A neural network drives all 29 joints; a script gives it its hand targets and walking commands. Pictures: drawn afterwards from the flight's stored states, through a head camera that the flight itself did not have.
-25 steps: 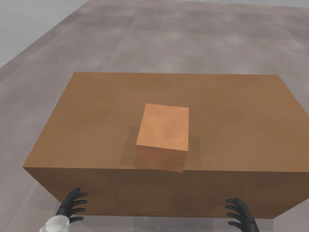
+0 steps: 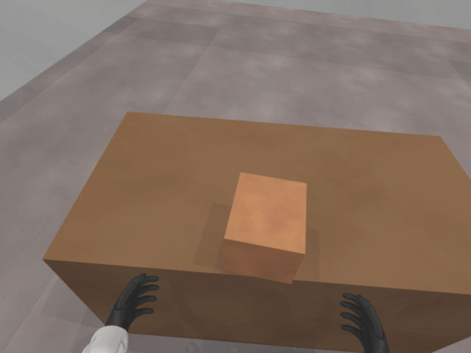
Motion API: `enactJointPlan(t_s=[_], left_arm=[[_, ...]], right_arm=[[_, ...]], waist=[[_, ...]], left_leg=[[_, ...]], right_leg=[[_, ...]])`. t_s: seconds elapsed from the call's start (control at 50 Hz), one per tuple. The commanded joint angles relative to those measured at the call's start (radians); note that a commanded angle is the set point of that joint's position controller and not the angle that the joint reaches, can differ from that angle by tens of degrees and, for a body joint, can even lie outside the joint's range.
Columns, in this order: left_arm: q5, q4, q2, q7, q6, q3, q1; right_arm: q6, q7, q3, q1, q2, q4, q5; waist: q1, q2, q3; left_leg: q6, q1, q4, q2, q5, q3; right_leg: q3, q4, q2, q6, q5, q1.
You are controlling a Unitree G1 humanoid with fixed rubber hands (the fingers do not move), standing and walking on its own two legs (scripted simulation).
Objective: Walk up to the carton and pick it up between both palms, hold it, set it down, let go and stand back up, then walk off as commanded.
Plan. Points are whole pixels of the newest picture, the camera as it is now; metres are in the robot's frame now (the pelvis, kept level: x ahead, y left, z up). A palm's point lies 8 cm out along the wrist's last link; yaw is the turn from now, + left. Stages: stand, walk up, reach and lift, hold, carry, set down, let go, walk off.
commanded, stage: reach and lift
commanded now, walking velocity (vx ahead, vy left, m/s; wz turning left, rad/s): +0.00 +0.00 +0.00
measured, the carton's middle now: (265, 226) +0.43 -0.07 -0.10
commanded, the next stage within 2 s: none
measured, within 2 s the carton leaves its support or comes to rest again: neither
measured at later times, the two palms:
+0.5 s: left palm (143, 301) +0.23 +0.16 -0.03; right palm (359, 331) +0.18 -0.20 -0.04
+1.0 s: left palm (163, 252) +0.32 +0.14 -0.02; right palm (350, 279) +0.27 -0.21 -0.04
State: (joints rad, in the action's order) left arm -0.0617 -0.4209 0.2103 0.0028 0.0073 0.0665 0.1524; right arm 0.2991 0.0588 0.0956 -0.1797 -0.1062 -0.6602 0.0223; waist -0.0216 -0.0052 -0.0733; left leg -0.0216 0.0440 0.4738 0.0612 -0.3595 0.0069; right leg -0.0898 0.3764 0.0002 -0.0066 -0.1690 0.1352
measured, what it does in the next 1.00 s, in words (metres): stands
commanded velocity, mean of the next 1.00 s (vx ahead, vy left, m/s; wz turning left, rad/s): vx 0.00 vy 0.00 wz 0.00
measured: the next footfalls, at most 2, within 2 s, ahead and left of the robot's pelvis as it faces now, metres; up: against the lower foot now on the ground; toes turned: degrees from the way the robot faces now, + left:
none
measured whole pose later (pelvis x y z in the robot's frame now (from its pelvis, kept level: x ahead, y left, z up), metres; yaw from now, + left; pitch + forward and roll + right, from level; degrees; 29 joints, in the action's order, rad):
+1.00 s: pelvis -0.02 -0.02 -0.01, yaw +2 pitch +4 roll -2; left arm -0.15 -0.96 0.19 0.00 -0.40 0.10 -0.38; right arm 0.52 0.16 0.06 0.35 -0.06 -1.08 0.09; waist -0.08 -0.01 -0.01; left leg -0.05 0.31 0.62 0.06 -0.38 0.06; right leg -0.09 0.54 0.00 0.02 -0.22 0.40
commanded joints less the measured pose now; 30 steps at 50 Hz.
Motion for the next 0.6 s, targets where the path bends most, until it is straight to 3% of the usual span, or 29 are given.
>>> enactJointPlan(t_s=[0.0,0.04,0.12,0.22,0.28,0.34,0.36,0.38,0.4,0.42,0.44,0.46,0.48,0.52,0.58], left_arm=[[0.011,0.130,0.062,0.001,-0.095,-0.010,-0.048],[0.003,0.117,0.051,-0.003,-0.126,0.000,-0.056],[-0.003,0.138,0.026,-0.006,-0.186,0.034,-0.093],[-0.027,0.079,0.020,-0.003,-0.253,0.057,-0.141],[-0.022,0.062,-0.003,0.000,-0.290,0.076,-0.181],[-0.034,0.065,-0.005,0.022,-0.336,0.081,-0.300],[-0.045,0.033,-0.017,0.022,-0.345,0.096,-0.315],[-0.039,-0.015,-0.007,0.024,-0.354,0.075,-0.301],[-0.042,-0.051,0.000,0.021,-0.365,0.076,-0.328],[-0.025,-0.076,-0.015,0.022,-0.370,0.075,-0.329],[-0.051,-0.067,-0.015,0.028,-0.375,0.093,-0.415],[-0.035,-0.122,-0.012,0.031,-0.386,0.070,-0.391],[-0.051,-0.141,-0.013,0.030,-0.386,0.087,-0.463],[-0.066,-0.202,-0.003,0.042,-0.397,0.071,-0.509],[-0.077,-0.305,-0.010,0.043,-0.391,0.077,-0.584]], right_arm=[[0.110,0.005,0.032,0.066,-0.116,0.062,0.032],[0.143,0.014,0.037,0.073,-0.134,0.032,0.036],[0.193,0.013,0.028,0.103,-0.115,0.000,0.061],[0.228,0.004,0.012,0.170,-0.112,0.006,0.070],[0.228,0.004,0.000,0.171,-0.082,-0.042,0.081],[0.256,0.001,0.018,0.279,-0.073,-0.037,0.082],[0.260,0.002,0.033,0.308,-0.104,-0.046,0.070],[0.263,0.006,0.021,0.311,-0.080,-0.066,0.069],[0.268,0.014,0.023,0.334,-0.065,-0.049,0.058],[0.266,0.015,0.024,0.325,-0.063,-0.101,0.058],[0.262,0.016,0.028,0.406,-0.064,-0.087,0.065],[0.268,0.016,0.024,0.408,-0.045,-0.098,0.054],[0.260,0.018,0.051,0.450,-0.055,-0.110,0.041],[0.251,0.018,0.050,0.513,-0.049,-0.104,0.029],[0.217,0.027,0.063,0.584,-0.030,-0.135,0.007]], waist=[[-0.003,-0.064,0.151],[-0.006,-0.035,0.143],[-0.017,-0.057,0.130],[-0.012,-0.053,0.114],[-0.025,-0.066,0.069],[-0.032,-0.090,0.097],[-0.044,-0.075,0.104],[-0.027,-0.058,0.109],[-0.036,-0.052,0.130],[-0.040,-0.056,0.097],[-0.037,-0.062,0.127],[-0.024,-0.055,0.141],[-0.049,-0.036,0.134],[-0.034,-0.016,0.179],[-0.037,-0.008,0.169]], left_leg=[[-0.085,0.160,-0.059,-0.026,0.492,0.016],[-0.079,0.123,-0.062,-0.030,0.515,0.017],[-0.104,0.101,-0.034,-0.024,0.597,0.032],[-0.092,0.190,-0.053,-0.029,0.407,0.024],[-0.085,0.214,-0.058,-0.027,0.404,0.036],[-0.086,0.260,-0.051,-0.025,0.343,0.039],[-0.085,0.258,-0.055,-0.023,0.311,0.035],[-0.077,0.292,-0.060,-0.019,0.270,0.034],[-0.064,0.305,-0.052,-0.026,0.250,0.019],[-0.064,0.313,-0.065,-0.020,0.221,0.030],[-0.059,0.351,-0.071,-0.011,0.169,0.031],[-0.051,0.344,-0.067,-0.015,0.167,0.029],[-0.048,0.371,-0.076,-0.013,0.107,0.029],[-0.026,0.431,-0.082,-0.019,0.000,0.026],[-0.010,0.493,-0.102,-0.022,-0.072,0.018]], right_leg=[[0.067,0.000,0.019,0.056,0.321,-0.272],[0.060,-0.012,0.021,0.050,0.353,-0.264],[0.066,-0.012,0.033,0.059,0.321,-0.244],[0.079,0.007,0.025,0.063,0.211,-0.233],[0.083,0.019,0.027,0.065,0.210,-0.235],[0.077,0.039,0.035,0.068,0.152,-0.205],[0.069,0.039,0.035,0.061,0.152,-0.190],[0.086,0.046,0.027,0.065,0.140,-0.217],[0.088,0.056,0.021,0.056,0.144,-0.224],[0.086,0.058,0.023,0.061,0.127,-0.218],[0.084,0.066,0.025,0.060,0.092,-0.219],[0.085,0.066,0.023,0.055,0.088,-0.221],[0.075,0.071,0.026,0.051,0.054,-0.196],[0.077,0.096,0.013,0.041,0.002,-0.206],[0.088,0.109,0.005,0.036,-0.039,-0.211]])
